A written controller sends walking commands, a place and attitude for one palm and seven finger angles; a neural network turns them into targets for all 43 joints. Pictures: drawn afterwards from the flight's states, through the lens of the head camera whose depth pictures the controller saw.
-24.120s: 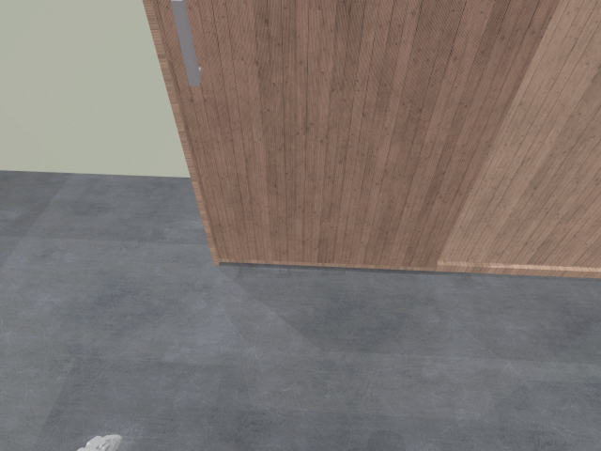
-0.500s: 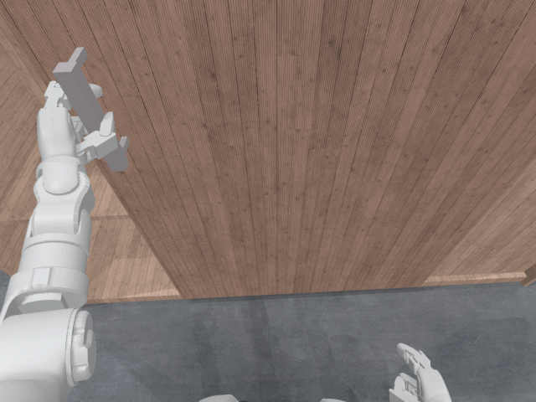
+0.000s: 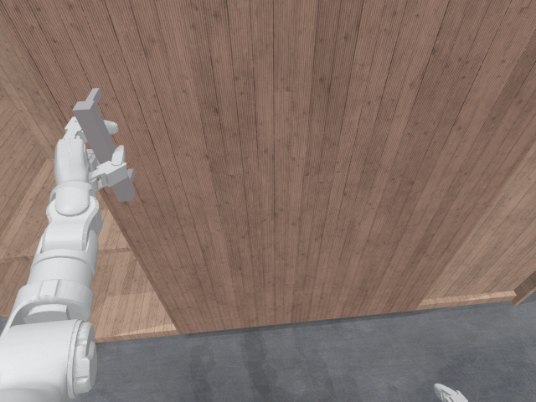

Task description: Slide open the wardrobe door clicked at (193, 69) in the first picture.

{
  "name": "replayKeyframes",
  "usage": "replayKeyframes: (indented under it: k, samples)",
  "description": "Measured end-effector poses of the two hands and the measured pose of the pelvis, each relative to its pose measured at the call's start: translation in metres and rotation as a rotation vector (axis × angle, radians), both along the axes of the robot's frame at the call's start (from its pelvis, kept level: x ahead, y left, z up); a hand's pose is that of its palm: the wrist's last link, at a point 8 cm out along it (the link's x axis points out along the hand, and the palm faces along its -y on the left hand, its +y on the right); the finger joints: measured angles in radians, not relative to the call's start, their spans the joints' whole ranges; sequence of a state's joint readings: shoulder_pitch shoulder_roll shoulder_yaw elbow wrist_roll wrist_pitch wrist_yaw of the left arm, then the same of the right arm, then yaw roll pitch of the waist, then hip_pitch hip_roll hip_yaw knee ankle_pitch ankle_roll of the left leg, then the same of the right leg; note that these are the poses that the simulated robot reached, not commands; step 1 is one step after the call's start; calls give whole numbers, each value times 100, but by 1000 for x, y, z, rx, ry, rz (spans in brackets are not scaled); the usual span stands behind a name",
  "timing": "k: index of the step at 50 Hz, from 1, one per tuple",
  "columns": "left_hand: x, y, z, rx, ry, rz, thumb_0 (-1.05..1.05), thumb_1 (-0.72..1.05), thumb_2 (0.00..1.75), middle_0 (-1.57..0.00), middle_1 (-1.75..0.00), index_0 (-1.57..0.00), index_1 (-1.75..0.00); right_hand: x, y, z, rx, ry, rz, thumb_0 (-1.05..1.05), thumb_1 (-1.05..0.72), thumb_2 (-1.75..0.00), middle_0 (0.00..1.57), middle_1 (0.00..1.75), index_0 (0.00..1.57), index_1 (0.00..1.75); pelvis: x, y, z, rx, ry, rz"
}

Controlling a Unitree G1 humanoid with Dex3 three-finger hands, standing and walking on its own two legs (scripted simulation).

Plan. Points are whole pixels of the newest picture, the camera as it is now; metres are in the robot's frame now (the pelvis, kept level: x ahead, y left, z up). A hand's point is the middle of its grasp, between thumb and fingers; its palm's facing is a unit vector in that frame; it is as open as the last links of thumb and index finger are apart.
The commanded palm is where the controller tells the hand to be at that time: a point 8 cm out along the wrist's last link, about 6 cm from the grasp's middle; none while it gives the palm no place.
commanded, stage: stop walking and hold the door there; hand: left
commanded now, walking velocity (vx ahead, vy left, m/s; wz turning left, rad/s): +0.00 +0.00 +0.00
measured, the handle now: (111, 147) +0.47 +0.28 +0.15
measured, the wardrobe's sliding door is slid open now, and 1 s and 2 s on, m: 0.45 0.45 0.45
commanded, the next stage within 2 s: loosen the grip on the handle in 0.14 s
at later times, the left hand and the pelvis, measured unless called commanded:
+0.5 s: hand (117, 163) +0.42 +0.25 +0.16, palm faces +0.38 -0.89 -0.24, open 9.3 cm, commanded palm +0.37 +0.28 +0.16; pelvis -0.01 -0.02 +0.00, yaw +1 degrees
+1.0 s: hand (109, 167) +0.42 +0.27 +0.15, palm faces +0.39 -0.90 -0.21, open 14.6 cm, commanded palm +0.38 +0.31 +0.16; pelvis +0.01 -0.03 +0.00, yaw +1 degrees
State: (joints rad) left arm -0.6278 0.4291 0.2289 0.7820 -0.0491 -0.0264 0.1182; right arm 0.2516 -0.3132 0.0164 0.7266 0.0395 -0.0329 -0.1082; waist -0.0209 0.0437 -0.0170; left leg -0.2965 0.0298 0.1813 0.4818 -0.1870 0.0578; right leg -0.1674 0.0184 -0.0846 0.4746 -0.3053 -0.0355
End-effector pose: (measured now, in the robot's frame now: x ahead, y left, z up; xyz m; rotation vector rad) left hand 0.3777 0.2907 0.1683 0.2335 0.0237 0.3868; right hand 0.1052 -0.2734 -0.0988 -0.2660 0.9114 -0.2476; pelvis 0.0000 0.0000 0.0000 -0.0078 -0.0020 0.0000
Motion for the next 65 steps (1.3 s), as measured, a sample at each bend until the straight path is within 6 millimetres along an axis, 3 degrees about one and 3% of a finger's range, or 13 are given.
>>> replayKeyframes:
  k: [12, 16, 19, 23, 31, 37, 48, 56, 65]
  samples:
    - [0, -2, 0, 8, 1, 14, -4, 66, 78, -31, -134, -27, -138, 21, 11, -4, 50, -20, 6, 1, -90, -90, 20, 30, 20, 30, 11, -5, -1, 3, 10, -4]
    - [14, 5, 0, -53, 46, -11, -4, 60, 77, -35, -136, -31, -139, 17, 10, 2, 63, -25, 53, 1, -90, -90, 20, 30, 20, 30, 4, -14, -2, 16, 30, 20]
    - [13, 5, 2, -48, 22, -20, -2, 54, 74, -39, -137, -36, -139, 11, 3, 8, 51, -33, 72, 1, -90, -90, 20, 30, 21, 30, -3, -19, -1, 18, 45, 19]
    - [1, 2, 3, 17, -4, 4, -1, 33, 63, -39, -136, -36, -139, 1, -9, 8, 47, -35, 66, 1, -90, -90, 20, 30, 21, 30, -10, -21, -2, 13, 51, 16]
    - [1, 0, 2, -1, -3, 4, 0, -26, 34, -35, -132, -32, -133, -21, -25, 4, 21, 27, 15, 1, -90, -90, 20, 30, 20, 30, -8, -27, -3, 12, 52, 20]
    - [1, 9, -4, -7, 29, 23, -1, -46, 24, -34, -127, -31, -127, -22, -25, -2, 21, 54, 4, 1, -90, -90, 20, 30, 20, 30, -3, -28, -3, 10, 58, 24]
    - [2, 11, -4, -19, 7, 10, -2, -55, 20, -27, -117, -26, -117, -3, -11, -6, 51, 40, 13, 1, -90, -90, 20, 30, 20, 30, 7, -26, -4, 11, 69, 26]
    - [-4, 41, -7, -15, 29, 72, -2, -55, 20, -26, -116, -26, -116, 7, -8, -2, 38, 18, 16, 1, -90, -90, 20, 30, 20, 30, 10, -24, -5, 11, 77, 23]
    - [-11, 68, -1, -12, 26, 43, -2, -55, 20, -26, -115, -25, -115, -5, -12, -2, 3, 69, 8, 1, -90, -90, 20, 30, 20, 30, 8, -18, -6, -1, 88, 35]
